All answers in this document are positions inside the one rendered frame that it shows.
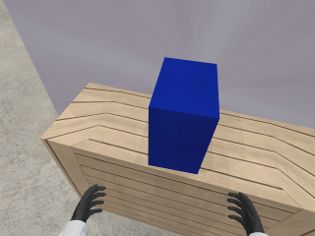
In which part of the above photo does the left robot hand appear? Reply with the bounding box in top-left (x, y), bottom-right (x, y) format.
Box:
top-left (71, 184), bottom-right (106, 223)

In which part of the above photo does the right robot hand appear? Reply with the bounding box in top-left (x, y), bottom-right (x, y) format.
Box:
top-left (227, 192), bottom-right (265, 236)

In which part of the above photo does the left robot forearm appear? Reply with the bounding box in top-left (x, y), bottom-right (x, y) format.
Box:
top-left (58, 220), bottom-right (88, 236)

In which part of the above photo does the carton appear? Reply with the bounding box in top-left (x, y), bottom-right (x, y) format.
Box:
top-left (148, 57), bottom-right (220, 174)

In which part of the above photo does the pedestal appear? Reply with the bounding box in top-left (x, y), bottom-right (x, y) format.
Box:
top-left (40, 83), bottom-right (315, 236)

